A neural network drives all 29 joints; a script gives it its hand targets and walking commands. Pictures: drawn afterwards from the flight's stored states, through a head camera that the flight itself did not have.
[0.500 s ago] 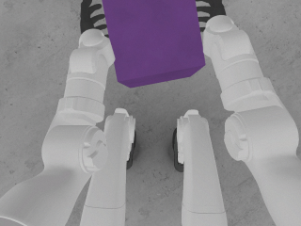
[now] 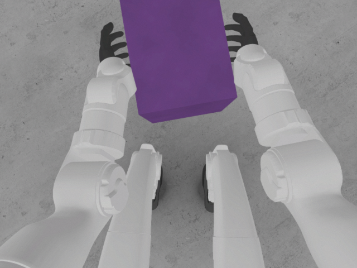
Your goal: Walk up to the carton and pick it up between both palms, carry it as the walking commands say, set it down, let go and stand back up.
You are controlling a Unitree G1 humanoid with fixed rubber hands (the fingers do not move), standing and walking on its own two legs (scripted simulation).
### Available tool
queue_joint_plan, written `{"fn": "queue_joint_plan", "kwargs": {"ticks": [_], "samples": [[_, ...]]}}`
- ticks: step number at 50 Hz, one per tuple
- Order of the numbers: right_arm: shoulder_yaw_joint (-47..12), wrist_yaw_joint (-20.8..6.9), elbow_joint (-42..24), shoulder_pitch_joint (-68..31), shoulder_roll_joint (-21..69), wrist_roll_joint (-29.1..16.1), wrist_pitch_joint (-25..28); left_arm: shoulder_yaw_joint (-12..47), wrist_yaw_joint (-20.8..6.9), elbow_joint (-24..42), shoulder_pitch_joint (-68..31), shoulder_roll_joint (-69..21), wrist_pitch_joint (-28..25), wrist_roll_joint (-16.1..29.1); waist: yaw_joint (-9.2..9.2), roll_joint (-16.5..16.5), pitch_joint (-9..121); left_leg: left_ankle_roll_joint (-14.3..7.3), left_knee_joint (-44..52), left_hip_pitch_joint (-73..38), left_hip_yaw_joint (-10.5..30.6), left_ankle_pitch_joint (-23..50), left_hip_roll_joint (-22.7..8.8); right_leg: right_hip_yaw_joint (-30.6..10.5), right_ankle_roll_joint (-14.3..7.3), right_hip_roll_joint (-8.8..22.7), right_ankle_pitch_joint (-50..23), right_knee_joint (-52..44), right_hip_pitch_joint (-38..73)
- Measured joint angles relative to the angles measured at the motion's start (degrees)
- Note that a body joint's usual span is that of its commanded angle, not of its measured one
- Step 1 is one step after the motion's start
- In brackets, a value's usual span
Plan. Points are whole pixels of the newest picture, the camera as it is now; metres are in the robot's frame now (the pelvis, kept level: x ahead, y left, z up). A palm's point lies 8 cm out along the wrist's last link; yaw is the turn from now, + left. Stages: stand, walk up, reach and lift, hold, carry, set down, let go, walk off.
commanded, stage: reach and lift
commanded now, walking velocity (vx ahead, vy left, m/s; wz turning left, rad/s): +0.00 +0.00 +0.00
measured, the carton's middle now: (178, 64) +0.52 +0.02 -0.11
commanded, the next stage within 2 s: none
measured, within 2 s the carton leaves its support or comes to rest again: neither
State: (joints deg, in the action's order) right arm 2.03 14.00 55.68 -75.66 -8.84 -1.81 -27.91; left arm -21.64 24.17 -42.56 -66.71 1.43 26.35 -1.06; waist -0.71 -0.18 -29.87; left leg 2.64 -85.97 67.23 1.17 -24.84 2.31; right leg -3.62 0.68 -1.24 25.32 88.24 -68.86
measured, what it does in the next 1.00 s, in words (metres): rises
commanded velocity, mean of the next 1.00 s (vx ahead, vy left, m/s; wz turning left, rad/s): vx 0.00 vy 0.00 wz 0.00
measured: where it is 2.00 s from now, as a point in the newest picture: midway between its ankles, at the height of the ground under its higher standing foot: (181, 195)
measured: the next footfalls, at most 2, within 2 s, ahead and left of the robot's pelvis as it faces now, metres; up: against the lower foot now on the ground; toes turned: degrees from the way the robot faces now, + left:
none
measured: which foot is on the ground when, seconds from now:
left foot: down 0.00-1.00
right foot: down 0.00-1.00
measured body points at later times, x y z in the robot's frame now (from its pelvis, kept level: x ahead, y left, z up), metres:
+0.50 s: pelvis +0.00 +0.00 +0.05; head +0.21 -0.02 +0.45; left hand +0.47 +0.15 +0.03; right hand +0.50 -0.11 +0.03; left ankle +0.16 +0.14 -0.55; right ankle +0.16 -0.12 -0.55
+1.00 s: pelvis +0.06 +0.00 +0.12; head +0.10 -0.02 +0.56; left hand +0.44 +0.15 +0.14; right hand +0.47 -0.11 +0.14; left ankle +0.16 +0.14 -0.55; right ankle +0.16 -0.12 -0.55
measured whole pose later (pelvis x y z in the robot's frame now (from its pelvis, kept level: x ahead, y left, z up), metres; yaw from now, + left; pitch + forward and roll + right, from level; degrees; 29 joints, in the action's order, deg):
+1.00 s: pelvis +0.06 +0.00 +0.12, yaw +0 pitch +7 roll +3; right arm 9.0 12.2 60.5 -50.8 1.8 8.8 -27.5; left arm -28.8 18.9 -44.0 -40.2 -8.2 26.7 -12.6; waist -0.7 -0.1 2.4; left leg 1.8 -56.2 43.9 1.2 -19.1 2.3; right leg -4.2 0.7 -0.2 20.5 59.9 -46.1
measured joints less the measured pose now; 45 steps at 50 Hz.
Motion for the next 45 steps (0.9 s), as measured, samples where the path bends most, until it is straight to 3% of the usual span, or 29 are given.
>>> {"fn": "queue_joint_plan", "kwargs": {"ticks": [33, 40, 45], "samples": [[0.36, 0.04, -0.08, 9.63, 3.43, 1.11, -0.12, -0.05, -0.56, 1.05, 10.65, -3.18, 0.12, -1.36, 0.0, 0.0, 3.52, -0.39, 18.79, -18.99, 0.0, 5.15, 0.0, -0.51, 0.0, 0.49, -4.64, -17.93, 18.63], [0.35, -0.07, -0.05, 16.24, 5.43, 1.94, -0.07, 0.05, -0.64, 1.03, 17.18, -5.08, 0.11, -1.79, 0.0, 0.0, 13.16, -0.55, 22.59, -19.48, 0.0, 5.6, 0.0, -0.56, 0.0, 0.66, -4.99, -21.64, 19.11], [2.13, -1.0, 2.29, 22.96, 8.22, 5.08, 0.46, -1.49, -2.05, 0.28, 24.59, -7.65, 0.24, -5.31, 0.0, 0.0, 26.03, -0.69, 26.13, -19.54, 0.01, 5.6, 0.0, -0.59, 0.0, 0.85, -4.82, -24.97, 19.1]]}}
